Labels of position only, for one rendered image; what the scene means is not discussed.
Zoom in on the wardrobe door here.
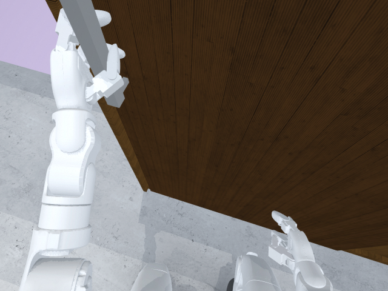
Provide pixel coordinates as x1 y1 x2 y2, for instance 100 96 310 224
92 0 388 251
360 245 388 258

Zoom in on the handle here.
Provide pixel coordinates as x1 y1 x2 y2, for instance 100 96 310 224
59 0 129 108

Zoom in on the robot left forearm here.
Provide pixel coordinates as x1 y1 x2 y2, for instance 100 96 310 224
19 109 101 291

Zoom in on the robot thigh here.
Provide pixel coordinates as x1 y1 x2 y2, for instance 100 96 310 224
131 263 172 291
234 255 281 291

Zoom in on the right robot thigh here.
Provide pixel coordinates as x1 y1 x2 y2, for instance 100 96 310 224
234 255 281 291

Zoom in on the robot left upper arm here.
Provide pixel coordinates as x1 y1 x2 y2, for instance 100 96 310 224
22 258 93 291

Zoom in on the left robot thigh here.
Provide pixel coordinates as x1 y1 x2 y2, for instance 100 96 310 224
131 263 172 291

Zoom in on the robot right hand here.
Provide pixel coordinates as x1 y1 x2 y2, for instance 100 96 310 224
269 211 315 273

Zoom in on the robot left hand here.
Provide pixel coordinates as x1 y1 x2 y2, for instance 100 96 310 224
50 8 125 113

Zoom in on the robot right forearm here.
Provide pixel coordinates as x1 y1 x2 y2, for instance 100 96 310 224
293 261 333 291

